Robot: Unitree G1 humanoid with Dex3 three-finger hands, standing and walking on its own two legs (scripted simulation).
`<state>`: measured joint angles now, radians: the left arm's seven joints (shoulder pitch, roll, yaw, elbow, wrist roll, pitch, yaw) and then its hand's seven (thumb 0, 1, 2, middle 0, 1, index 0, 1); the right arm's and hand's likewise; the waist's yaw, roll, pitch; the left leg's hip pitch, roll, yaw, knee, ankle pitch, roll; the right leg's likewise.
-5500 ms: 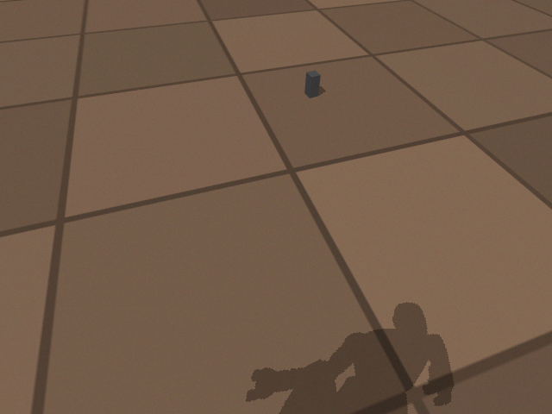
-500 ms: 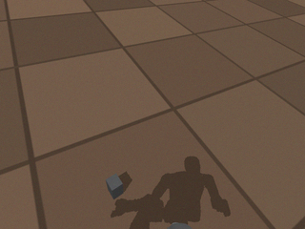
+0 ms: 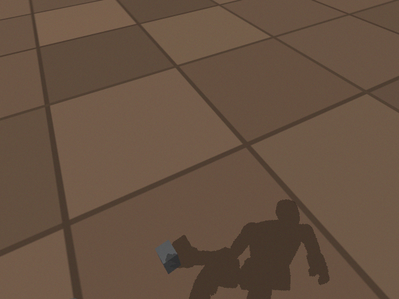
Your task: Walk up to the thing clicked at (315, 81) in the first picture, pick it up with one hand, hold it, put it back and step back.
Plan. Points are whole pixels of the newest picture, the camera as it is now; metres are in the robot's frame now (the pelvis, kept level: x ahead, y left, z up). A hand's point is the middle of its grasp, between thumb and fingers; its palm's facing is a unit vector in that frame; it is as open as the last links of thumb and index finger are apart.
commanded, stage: walk up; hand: left
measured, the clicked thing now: (168, 257) +0.42 +0.20 -0.69
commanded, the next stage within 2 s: stand in 1.66 s
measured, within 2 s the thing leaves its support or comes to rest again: neither
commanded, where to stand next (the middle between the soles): +0.08 -0.01 m, yaw +0 degrees
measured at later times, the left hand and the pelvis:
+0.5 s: hand out of the picture +0.09 +0.28 -0.15, palm faces +0.00 -0.94 -0.34, open 7.4 cm; pelvis +0.03 +0.02 +0.00, yaw +1 degrees
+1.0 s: hand out of the picture +0.15 +0.26 -0.14, palm faces -0.01 -0.94 -0.34, open 7.4 cm; pelvis +0.05 +0.01 +0.01, yaw +0 degrees
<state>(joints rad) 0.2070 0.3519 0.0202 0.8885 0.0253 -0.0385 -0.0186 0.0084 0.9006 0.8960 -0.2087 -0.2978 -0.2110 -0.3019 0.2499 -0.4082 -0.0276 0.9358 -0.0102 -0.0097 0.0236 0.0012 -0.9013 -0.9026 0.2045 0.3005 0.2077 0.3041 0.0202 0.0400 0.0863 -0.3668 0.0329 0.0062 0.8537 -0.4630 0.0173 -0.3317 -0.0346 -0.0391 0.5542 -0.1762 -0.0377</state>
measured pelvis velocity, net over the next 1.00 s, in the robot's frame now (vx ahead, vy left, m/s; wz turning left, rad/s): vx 0.05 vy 0.01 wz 0.01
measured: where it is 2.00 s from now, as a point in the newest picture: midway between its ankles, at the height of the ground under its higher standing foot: outside the picture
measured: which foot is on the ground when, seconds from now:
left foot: up 0.00-0.08, down 0.10-1.00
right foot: down 0.00-1.00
